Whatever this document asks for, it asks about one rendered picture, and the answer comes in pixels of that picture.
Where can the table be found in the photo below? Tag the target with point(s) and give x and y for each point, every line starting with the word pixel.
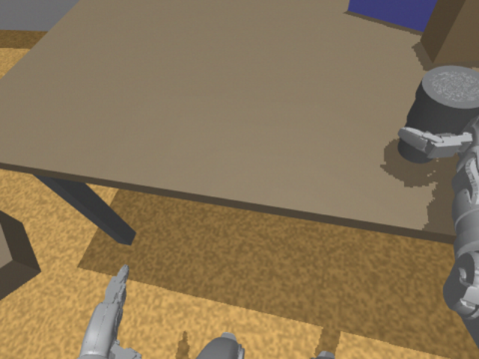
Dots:
pixel 285 107

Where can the left robot hand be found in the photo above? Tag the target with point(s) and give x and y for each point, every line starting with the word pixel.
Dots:
pixel 101 334

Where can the right robot hand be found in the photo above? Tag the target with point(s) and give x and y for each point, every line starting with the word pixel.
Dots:
pixel 444 144

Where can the right robot arm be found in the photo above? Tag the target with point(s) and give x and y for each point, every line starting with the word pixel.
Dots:
pixel 461 289

